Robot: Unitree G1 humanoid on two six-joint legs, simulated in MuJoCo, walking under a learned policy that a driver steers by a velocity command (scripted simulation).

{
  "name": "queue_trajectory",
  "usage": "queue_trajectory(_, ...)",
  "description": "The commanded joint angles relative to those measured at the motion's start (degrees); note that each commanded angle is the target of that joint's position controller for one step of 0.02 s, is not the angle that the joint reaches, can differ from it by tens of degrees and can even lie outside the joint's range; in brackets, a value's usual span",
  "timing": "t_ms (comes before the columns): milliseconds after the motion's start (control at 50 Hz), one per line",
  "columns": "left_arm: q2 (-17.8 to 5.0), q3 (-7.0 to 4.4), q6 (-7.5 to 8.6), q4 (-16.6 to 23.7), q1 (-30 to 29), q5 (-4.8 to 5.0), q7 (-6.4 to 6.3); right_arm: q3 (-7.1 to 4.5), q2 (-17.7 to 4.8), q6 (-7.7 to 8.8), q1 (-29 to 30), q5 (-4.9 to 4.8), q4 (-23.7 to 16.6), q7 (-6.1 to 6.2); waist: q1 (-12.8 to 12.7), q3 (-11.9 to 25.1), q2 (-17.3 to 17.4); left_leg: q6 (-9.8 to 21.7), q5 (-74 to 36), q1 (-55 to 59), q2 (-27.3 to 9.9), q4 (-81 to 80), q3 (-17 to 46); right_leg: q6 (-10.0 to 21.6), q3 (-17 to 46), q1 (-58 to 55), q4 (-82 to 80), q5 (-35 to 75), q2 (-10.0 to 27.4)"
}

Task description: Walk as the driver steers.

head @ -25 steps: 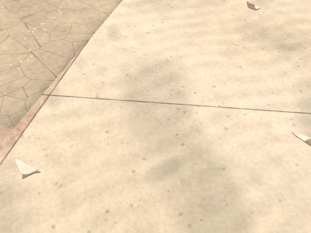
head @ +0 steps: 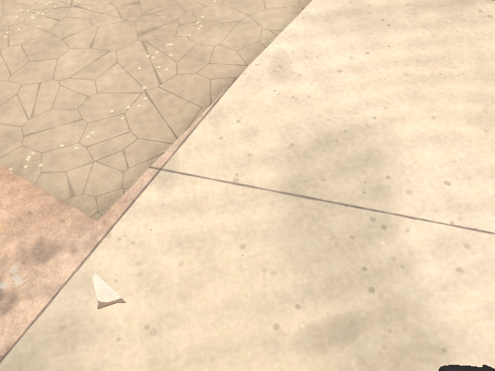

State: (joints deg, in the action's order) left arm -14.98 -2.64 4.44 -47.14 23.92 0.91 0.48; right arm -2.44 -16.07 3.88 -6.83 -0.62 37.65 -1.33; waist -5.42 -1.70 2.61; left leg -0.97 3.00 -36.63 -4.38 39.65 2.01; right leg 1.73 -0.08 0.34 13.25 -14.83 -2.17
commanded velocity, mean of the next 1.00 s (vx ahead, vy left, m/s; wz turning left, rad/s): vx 0.16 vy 0.00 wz -0.45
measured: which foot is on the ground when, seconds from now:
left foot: up 0.00-0.12, down 0.14-0.62, up 0.64-1.00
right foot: down 0.00-0.14, up 0.16-0.60, down 0.62-1.00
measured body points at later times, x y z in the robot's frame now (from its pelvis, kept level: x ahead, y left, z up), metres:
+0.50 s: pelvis +0.21 +0.05 +0.00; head +0.25 +0.03 +0.45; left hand +0.43 +0.28 -0.10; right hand +0.26 -0.26 -0.11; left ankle +0.22 +0.14 -0.74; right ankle +0.28 -0.11 -0.70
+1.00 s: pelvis +0.26 +0.03 -0.01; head +0.30 +0.01 +0.44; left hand +0.55 +0.19 -0.09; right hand +0.26 -0.29 -0.11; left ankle +0.34 +0.14 -0.74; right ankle +0.26 -0.10 -0.74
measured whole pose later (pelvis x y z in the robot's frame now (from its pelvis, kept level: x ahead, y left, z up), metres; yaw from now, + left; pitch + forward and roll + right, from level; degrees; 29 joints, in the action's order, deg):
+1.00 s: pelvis +0.26 +0.03 -0.01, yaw -31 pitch +2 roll +1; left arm -18.8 -4.6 -2.9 -33.6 8.8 0.7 -1.1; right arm -3.7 -17.3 -0.2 -5.4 -0.4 43.1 -0.1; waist -1.3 -3.3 -0.6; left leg -3.1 18.7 -19.8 1.7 35.5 4.6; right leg 1.0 9.4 21.9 29.9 -9.3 -4.8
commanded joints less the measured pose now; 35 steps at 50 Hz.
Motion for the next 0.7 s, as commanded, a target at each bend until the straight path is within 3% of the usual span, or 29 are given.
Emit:
queue_trajectory(20, -10.9, -2.54, 0.30, 2.5, -0.1, 0.78, -0.45, -0.33, -2.6, 1.47, 8.4, -0.48, -6.2, -0.84, 0.5, -3.0, -7.3, 0.4, -4.8, 4.6, 2.0, -6.4, -1.1, 9.1, 8.6, 4.9, -4.6, 16.0, 14.4)
queue_trajectory(80, -12.3, -3.06, -0.61, 1.8, 0.0, 0.96, -0.86, -1.36, -5.1, 2.03, 7.0, -0.51, -6.2, -1.22, 3.3, -2.2, -7.8, 2.4, -1.2, 9.1, 3.1, -10.1, -0.2, 7.4, 10.3, 1.0, -0.6, 22.0, 16.3)
queue_trajectory(100, -12.9, -3.21, -0.87, 1.9, -0.8, 0.91, -0.97, -2.10, -6.5, 2.13, 3.4, -0.43, -5.4, -0.99, 5.8, 0.1, -7.9, 3.5, 0.0, 15.2, 4.2, -11.4, -1.2, 6.5, 9.5, 1.1, 4.0, 29.4, 15.5)
queue_trajectory(120, -12.1, -2.85, -1.12, 2.0, -1.1, 0.50, -1.03, -3.34, -8.6, 2.10, -4.0, 0.08, -3.4, -0.43, 9.8, 4.9, -7.2, 5.0, -1.6, 26.2, 4.9, -13.0, -2.1, 4.6, 7.5, 3.3, 13.6, 36.0, 12.3)
queue_trajectory(140, -9.3, -1.71, -1.12, 3.6, -1.6, -0.74, -1.12, -4.29, -11.8, 1.99, -13.1, 1.44, -2.1, 0.27, 13.6, 13.6, -4.5, 7.8, -8.0, 43.0, -2.9, -10.0, 4.3, 1.8, 6.0, 12.6, 28.6, 25.8, 8.7)
queue_trajectory(160, -1.4, 0.61, -0.64, 4.8, 7.0, -0.90, -1.18, -5.05, -17.0, 1.43, -15.7, 2.93, -1.6, 0.54, 9.6, 23.8, 12.9, 16.4, -14.0, 62.1, -20.3, -11.5, 28.0, -2.6, 2.7, 32.2, 50.3, -13.2, -0.2)
queue_trajectory(180, -6.8, -0.59, -0.36, 3.3, 7.3, 0.32, -1.25, -3.95, -12.1, 0.99, -15.6, 2.37, -2.2, 0.35, 10.9, 27.1, 11.7, 18.0, -15.4, 58.5, -20.7, -15.9, 34.8, -3.4, 9.6, 34.5, 58.6, -20.9, 0.2)
queue_trajectory(200, -10.4, -1.91, -0.76, 4.4, 2.2, 1.53, -1.37, -2.84, -8.9, 0.73, -11.4, 1.78, -2.4, 0.44, 10.4, 17.7, 7.9, 16.2, -20.3, 51.5, -18.9, -15.7, 24.0, -3.8, 8.7, 38.0, 61.5, -18.5, 2.4)
queue_trajectory(240, -9.5, -2.15, -1.93, 5.0, -2.1, 0.36, -1.92, -1.82, -5.3, 0.56, -5.3, 1.19, -1.6, 0.28, 7.2, 9.4, 2.7, 13.7, -28.0, 38.5, -13.8, -17.4, 11.4, -4.6, 5.9, 36.4, 57.5, -13.2, 6.1)
queue_trajectory(280, -7.4, -2.35, -4.15, 5.0, -0.6, 0.43, -2.07, -1.87, -4.8, 1.06, -1.2, 1.78, -1.0, 0.17, 3.9, 6.5, 4.5, 13.0, -26.5, 27.8, -11.5, -22.0, 4.7, -5.3, 4.3, 29.3, 55.0, -9.1, 7.2)
queue_trajectory(340, -5.6, -2.22, -5.88, 7.5, -2.9, -0.01, -2.25, -2.60, -6.6, 1.59, 1.7, 2.05, 0.4, 0.91, 2.7, 4.0, 3.9, 14.7, -24.9, 23.6, -12.3, -26.0, -0.1, -6.2, 3.5, 29.1, 48.6, -4.1, 7.7)
queue_trajectory(440, -5.3, -1.86, -6.01, 11.3, -9.6, -0.33, -0.41, -3.26, -8.7, -0.07, 2.2, 1.13, 2.1, 2.34, 4.7, 4.3, 2.1, 13.9, -20.0, 26.1, -11.7, -26.3, -6.9, -4.7, 1.4, 25.9, 34.5, 7.4, 8.1)
queue_trajectory(540, -7.6, -2.84, -7.33, 15.7, -15.0, -0.30, 1.06, -4.36, -11.7, -2.06, 0.3, -0.63, 3.5, 1.67, 6.2, 3.0, 1.9, 12.4, -15.2, 31.5, -14.4, -20.9, -7.0, -2.1, -1.1, 25.8, 26.7, 0.7, 6.9)
queue_trajectory(580, -7.9, -3.34, -7.62, 16.5, -14.6, -0.25, 1.30, -4.50, -11.8, -2.71, 0.6, -1.46, 3.7, 1.64, 5.2, 3.4, 2.0, 10.0, -14.9, 32.5, -13.9, -15.5, -8.1, -0.3, -2.9, 22.4, 20.1, 1.8, 5.2)
queue_trajectory(600, -9.0, -3.96, -7.49, 16.2, -12.6, -0.47, 0.98, -4.36, -10.9, -2.89, -0.7, -1.62, 4.4, 1.63, 4.1, 4.5, 0.4, 7.6, -15.2, 31.1, -11.6, -9.8, -10.1, 1.3, -3.1, 17.0, 14.7, 7.6, 3.6)
queue_trajectory(620, -14.1, -5.68, -7.27, 15.8, -8.4, -0.59, -0.09, -3.97, -9.3, -2.77, -4.0, -0.45, 4.9, 1.55, 3.4, 8.0, -7.3, 3.2, -9.1, 25.2, -6.7, 2.0, -13.4, 4.5, 3.8, 6.4, 11.4, 28.9, 6.8)
queue_trajectory(640, -21.1, -6.92, -7.04, 16.9, -7.7, -1.40, -1.16, -2.60, -6.2, -2.49, -4.0, 2.28, 1.9, 1.40, 4.8, 9.8, -22.7, -3.2, 27.9, 4.2, 3.5, 21.1, -14.8, 16.8, 26.1, -6.0, 11.6, 48.3, 21.6)
queue_trajectory(660, -16.6, -5.53, -5.88, 17.5, -6.4, -2.02, -0.65, -2.73, -7.5, -2.59, -0.4, 2.15, 1.8, 1.30, 1.1, 16.9, -15.2, -3.4, 38.0, 1.2, 5.3, 30.8, -1.4, 21.9, 31.4, -6.1, 9.7, 44.8, 24.8)
queue_trajectory(680, -14.7, -4.79, -4.90, 17.2, -8.2, -1.68, -0.24, -3.13, -8.8, -2.97, 1.6, 0.41, 1.4, 1.23, 1.5, 14.4, -10.7, -2.7, 34.8, -0.3, 3.8, 33.2, 1.2, 19.7, 25.8, -3.9, 9.3, 41.9, 22.4)
queue_trajectory(700, -13.4, -4.57, -4.37, 16.8, -10.7, -0.78, -0.35, -3.06, -8.1, -3.21, 1.5, 0.07, 1.7, 1.65, 3.3, 11.7, -7.8, -2.0, 30.7, -1.0, 2.5, 30.7, 1.9, 16.1, 21.8, -1.4, 9.4, 35.7, 19.0)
